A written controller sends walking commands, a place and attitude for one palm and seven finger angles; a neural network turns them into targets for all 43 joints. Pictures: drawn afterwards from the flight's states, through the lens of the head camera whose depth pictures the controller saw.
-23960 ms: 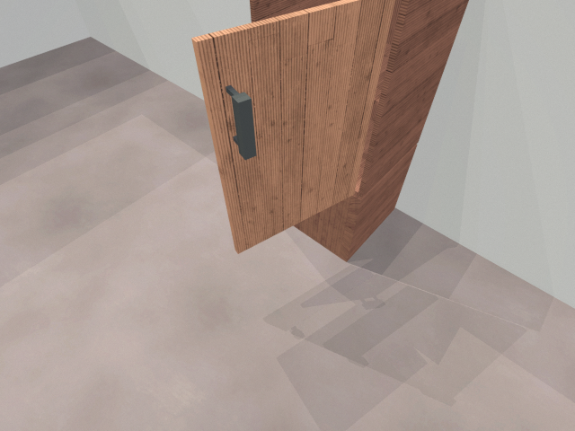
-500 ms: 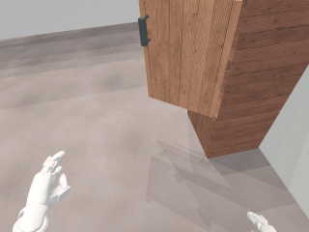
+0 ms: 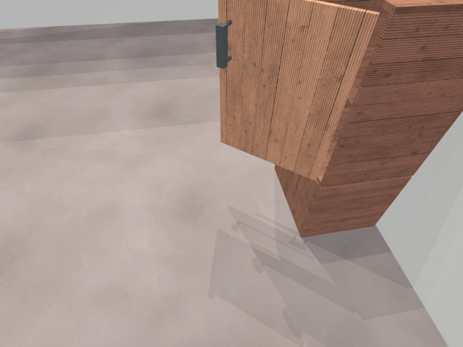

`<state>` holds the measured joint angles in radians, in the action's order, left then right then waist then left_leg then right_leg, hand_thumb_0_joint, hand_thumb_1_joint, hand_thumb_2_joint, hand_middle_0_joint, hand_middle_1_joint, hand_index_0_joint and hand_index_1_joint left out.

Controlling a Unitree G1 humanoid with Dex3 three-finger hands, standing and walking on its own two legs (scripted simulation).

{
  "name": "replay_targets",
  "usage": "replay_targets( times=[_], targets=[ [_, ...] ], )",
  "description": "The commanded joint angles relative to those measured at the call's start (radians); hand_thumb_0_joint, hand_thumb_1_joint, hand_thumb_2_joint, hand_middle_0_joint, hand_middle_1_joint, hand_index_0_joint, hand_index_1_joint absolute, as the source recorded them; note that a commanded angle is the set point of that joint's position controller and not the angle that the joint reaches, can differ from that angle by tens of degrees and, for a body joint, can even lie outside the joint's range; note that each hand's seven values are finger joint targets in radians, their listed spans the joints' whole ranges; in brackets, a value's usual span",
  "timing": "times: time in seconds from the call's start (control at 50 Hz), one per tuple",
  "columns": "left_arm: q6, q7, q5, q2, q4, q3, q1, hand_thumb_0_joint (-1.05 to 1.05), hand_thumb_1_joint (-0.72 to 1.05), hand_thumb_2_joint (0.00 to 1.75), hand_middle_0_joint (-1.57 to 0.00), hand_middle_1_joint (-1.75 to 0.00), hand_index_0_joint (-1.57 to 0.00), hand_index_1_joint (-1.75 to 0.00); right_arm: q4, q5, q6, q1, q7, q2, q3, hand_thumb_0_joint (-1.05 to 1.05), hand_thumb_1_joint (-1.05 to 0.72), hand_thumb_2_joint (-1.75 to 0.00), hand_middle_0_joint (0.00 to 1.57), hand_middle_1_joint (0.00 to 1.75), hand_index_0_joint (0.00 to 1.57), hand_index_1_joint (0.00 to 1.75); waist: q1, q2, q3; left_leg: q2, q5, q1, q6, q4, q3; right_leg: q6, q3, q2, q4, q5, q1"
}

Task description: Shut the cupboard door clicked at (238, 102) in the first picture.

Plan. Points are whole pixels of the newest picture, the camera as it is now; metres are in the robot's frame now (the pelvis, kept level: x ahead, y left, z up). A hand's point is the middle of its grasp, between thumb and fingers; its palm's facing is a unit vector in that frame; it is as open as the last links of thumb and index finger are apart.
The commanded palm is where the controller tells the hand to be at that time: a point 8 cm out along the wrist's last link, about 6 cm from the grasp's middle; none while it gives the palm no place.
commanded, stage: let the arm hang, fingers relaxed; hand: left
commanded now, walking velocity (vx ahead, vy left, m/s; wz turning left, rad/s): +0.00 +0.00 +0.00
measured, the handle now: (225, 43) +0.92 +0.08 +0.10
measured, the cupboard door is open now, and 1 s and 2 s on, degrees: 50 50 50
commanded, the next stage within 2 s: look to check the result in 0.48 s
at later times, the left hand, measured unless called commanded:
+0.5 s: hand out of the picture -0.06 +0.17 -0.17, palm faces +0.03 -0.99 -0.14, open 7.3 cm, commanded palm none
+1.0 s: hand out of the picture -0.08 +0.19 -0.17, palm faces +0.01 -0.99 -0.16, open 7.3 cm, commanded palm none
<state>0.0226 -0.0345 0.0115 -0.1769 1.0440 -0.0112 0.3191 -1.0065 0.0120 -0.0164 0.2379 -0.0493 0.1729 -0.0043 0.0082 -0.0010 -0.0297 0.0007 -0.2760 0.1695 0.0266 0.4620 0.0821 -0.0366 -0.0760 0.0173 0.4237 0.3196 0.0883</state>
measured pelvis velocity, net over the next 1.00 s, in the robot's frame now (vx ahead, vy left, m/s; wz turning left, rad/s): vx -0.04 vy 0.03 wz -0.03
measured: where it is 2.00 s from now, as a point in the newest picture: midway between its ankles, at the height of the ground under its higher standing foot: outside the picture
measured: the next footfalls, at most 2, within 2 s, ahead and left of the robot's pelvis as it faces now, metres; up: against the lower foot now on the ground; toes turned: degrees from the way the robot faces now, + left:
none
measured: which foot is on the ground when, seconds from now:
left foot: down 0.00-1.00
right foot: down 0.00-1.00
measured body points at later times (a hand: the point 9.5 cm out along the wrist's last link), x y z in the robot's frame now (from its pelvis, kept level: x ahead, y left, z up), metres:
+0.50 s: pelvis -0.03 +0.02 +0.01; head -0.03 +0.02 +0.46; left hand -0.06 +0.22 -0.16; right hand -0.08 -0.18 -0.16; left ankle -0.02 +0.10 -0.74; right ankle -0.06 -0.09 -0.74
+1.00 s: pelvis -0.04 +0.03 +0.00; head -0.04 +0.03 +0.45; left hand -0.07 +0.24 -0.16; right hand -0.07 -0.19 -0.16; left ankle -0.02 +0.10 -0.74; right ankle -0.06 -0.09 -0.74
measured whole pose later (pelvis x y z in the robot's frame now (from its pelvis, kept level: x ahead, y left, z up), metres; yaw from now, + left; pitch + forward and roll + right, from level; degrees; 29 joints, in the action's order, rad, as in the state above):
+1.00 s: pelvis -0.04 +0.03 +0.00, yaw -2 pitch -2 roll +0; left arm 0.00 -0.03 0.01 -0.12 1.17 0.00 0.35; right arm -1.13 0.01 0.00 0.32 -0.04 0.13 0.00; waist 0.00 0.00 -0.03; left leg -0.03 -0.18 0.16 0.07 0.36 0.12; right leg 0.00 -0.04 -0.01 0.39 0.24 0.12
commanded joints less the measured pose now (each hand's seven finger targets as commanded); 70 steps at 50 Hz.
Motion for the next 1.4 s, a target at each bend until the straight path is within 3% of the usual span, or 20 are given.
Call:
replay_targets(
  times=[0.0, 0.14, 0.2, 0.42, 0.5, 0.68, 1.02, 1.16, 1.2, 1.32, 1.36, 1.38],
  targets=[
    [-0.026, -0.002, -0.002, -0.072, 0.004, -0.009, 0.035, 0.0, 0.9, 0.9, -0.2, -0.3, -0.2, -0.3, -0.013, 0.0, 0.016, 0.07, 0.0, 0.086, -0.007, 0.0, -0.9, -0.9, 0.2, 0.3, 0.2, 0.3, -0.014, -0.01, -0.024, 0.122, 0.295, -0.042, 0.017, -0.116, -0.113, 0.0, 0.106, -0.112, -0.111, -0.244, 0.041],
    [-0.029, -0.001, -0.004, -0.057, 0.064, -0.003, 0.055, 0.0, 0.9, 0.9, -0.2, -0.3, -0.2, -0.3, -0.079, 0.0, 0.021, 0.105, 0.002, 0.067, 0.001, 0.0, -0.9, -0.9, 0.2, 0.3, 0.2, 0.3, -0.01, 0.012, -0.075, 0.112, 0.199, -0.023, 0.017, -0.164, -0.112, -0.003, 0.114, -0.12, -0.144, -0.174, 0.052],
    [-0.028, -0.002, -0.005, -0.047, 0.078, -0.001, 0.063, 0.0, 0.9, 0.9, -0.2, -0.3, -0.2, -0.3, -0.097, 0.001, 0.022, 0.123, 0.001, 0.06, 0.003, 0.0, -0.9, -0.9, 0.2, 0.3, 0.2, 0.3, -0.011, -0.006, -0.099, 0.107, 0.168, -0.007, 0.015, -0.176, -0.11, -0.004, 0.12, -0.118, -0.145, -0.158, 0.061],
    [-0.032, -0.009, -0.005, -0.02, 0.11, -0.001, 0.108, 0.0, 0.9, 0.9, -0.2, -0.3, -0.2, -0.3, -0.129, -0.003, 0.026, 0.182, -0.004, 0.032, 0.003, 0.0, -0.9, -0.9, 0.2, 0.3, 0.2, 0.3, -0.011, 0.002, -0.084, 0.107, 0.163, -0.006, 0.02, -0.175, -0.111, -0.007, 0.117, -0.115, -0.135, -0.15, 0.067],
    [-0.028, -0.01, -0.005, -0.006, 0.118, 0.002, 0.121, 0.0, 0.9, 0.9, -0.2, -0.3, -0.2, -0.3, -0.134, -0.002, 0.023, 0.193, -0.004, 0.022, 0.001, 0.0, -0.9, -0.9, 0.2, 0.3, 0.2, 0.3, -0.015, -0.008, -0.118, 0.105, 0.098, 0.014, 0.02, -0.189, -0.112, -0.005, 0.119, -0.112, -0.132, -0.12, 0.096],
    [-0.025, -0.01, 0.001, -0.007, 0.12, 0.003, 0.129, 0.0, 0.9, 0.9, -0.2, -0.3, -0.2, -0.3, -0.128, -0.002, 0.019, 0.196, -0.002, 0.028, -0.007, 0.0, -0.9, -0.9, 0.2, 0.3, 0.2, 0.3, -0.02, -0.007, -0.124, 0.115, -0.014, 0.033, 0.023, -0.224, -0.134, 0.0, 0.119, -0.104, -0.113, -0.084, 0.13],
    [-0.038, -0.008, 0.004, -0.056, 0.103, -0.005, 0.087, 0.0, 0.9, 0.9, -0.2, -0.3, -0.2, -0.3, -0.107, -0.005, 0.029, 0.143, 0.003, 0.081, -0.019, 0.0, -0.9, -0.9, 0.2, 0.3, 0.2, 0.3, -0.021, -0.003, -0.082, 0.118, 0.101, -0.021, 0.026, -0.195, -0.123, -0.004, 0.131, -0.112, -0.123, -0.129, 0.129],
    [-0.036, -0.004, 0.004, -0.078, 0.095, -0.011, 0.046, 0.0, 0.9, 0.9, -0.2, -0.3, -0.2, -0.3, -0.105, -0.003, 0.031, 0.119, 0.005, 0.1, -0.021, 0.0, -0.9, -0.9, 0.2, 0.3, 0.2, 0.3, -0.022, -0.005, -0.081, 0.123, 0.082, -0.019, 0.022, -0.214, -0.131, -0.004, 0.127, -0.114, -0.121, -0.121, 0.119],
    [-0.027, -0.008, 0.001, -0.053, 0.09, -0.01, 0.05, 0.0, 0.9, 0.9, -0.2, -0.3, -0.2, -0.3, -0.102, -0.002, 0.024, 0.125, 0.008, 0.062, -0.014, 0.0, -0.9, -0.9, 0.2, 0.3, 0.2, 0.3, -0.02, -0.015, -0.076, 0.118, 0.111, 0.017, 0.018, -0.191, -0.139, 0.007, 0.105, -0.122, -0.093, -0.125, 0.102],
    [-0.01, -0.012, 0.007, -0.106, 0.029, -0.048, 0.024, 0.0, 0.9, 0.9, -0.2, -0.3, -0.2, -0.3, -0.044, 0.0, 0.0, 0.078, 0.017, 0.108, -0.04, 0.0, -0.9, -0.9, 0.2, 0.3, 0.2, 0.3, -0.004, -0.016, -0.068, 0.119, 0.128, 0.153, 0.036, -0.111, -0.213, 0.003, 0.059, -0.143, -0.011, -0.076, 0.089],
    [-0.009, -0.012, 0.009, -0.121, 0.004, -0.062, 0.016, 0.0, 0.9, 0.9, -0.2, -0.3, -0.2, -0.3, -0.019, 0.001, -0.005, 0.062, 0.022, 0.1, -0.048, 0.0, -0.9, -0.9, 0.2, 0.3, 0.2, 0.3, -0.002, 0.029, -0.036, 0.08, 0.134, 0.193, 0.024, -0.035, -0.192, -0.025, 0.084, -0.196, -0.026, -0.092, 0.062],
    [-0.009, -0.013, 0.009, -0.139, -0.008, -0.069, 0.008, 0.0, 0.9, 0.9, -0.2, -0.3, -0.2, -0.3, -0.007, 0.002, -0.01, 0.06, 0.025, 0.094, -0.05, 0.0, -0.9, -0.9, 0.2, 0.3, 0.2, 0.3, -0.002, 0.083, -0.026, 0.047, 0.112, 0.223, 0.009, 0.032, -0.151, -0.051, 0.11, -0.243, -0.046, -0.091, 0.048]
  ],
)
